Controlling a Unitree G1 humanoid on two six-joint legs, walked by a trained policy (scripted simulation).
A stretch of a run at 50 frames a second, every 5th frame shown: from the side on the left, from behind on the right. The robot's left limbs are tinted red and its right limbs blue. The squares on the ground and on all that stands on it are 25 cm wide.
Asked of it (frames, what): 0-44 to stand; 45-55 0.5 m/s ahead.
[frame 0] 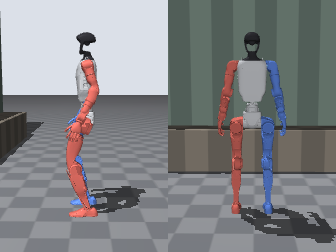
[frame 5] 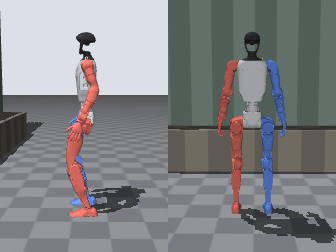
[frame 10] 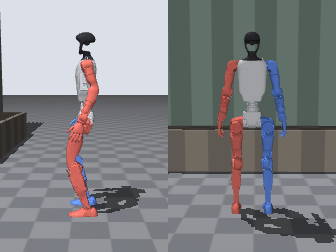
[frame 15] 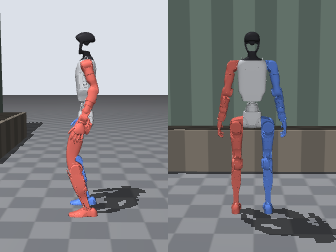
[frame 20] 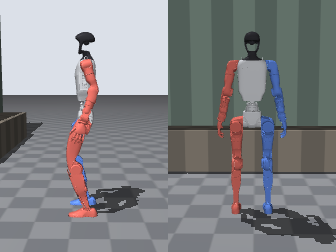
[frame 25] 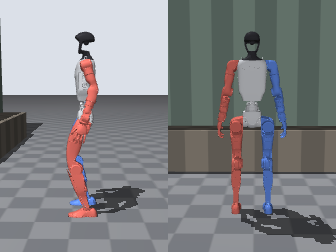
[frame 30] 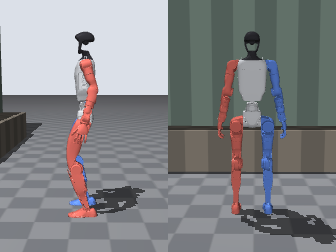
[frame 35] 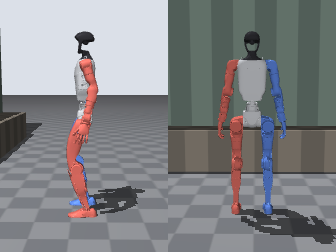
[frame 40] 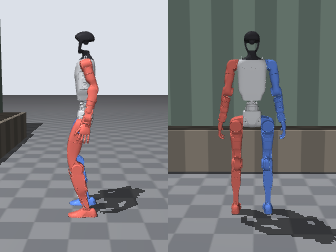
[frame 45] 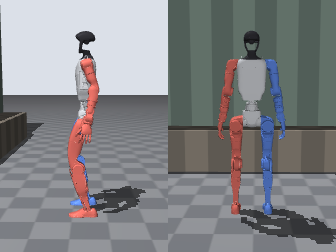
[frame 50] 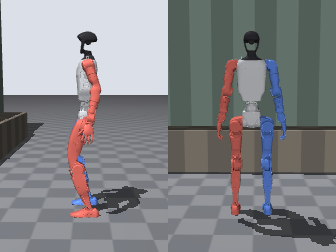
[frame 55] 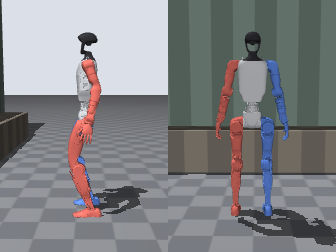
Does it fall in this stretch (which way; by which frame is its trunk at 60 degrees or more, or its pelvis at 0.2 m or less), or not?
no
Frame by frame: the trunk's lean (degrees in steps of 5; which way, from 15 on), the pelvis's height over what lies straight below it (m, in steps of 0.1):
0: 0, 0.8
5: 0, 0.8
10: 0, 0.8
15: 0, 0.8
20: 0, 0.8
25: 0, 0.8
30: 0, 0.8
35: 0, 0.8
40: 0, 0.8
45: 0, 0.8
50: 0, 0.8
55: 0, 0.8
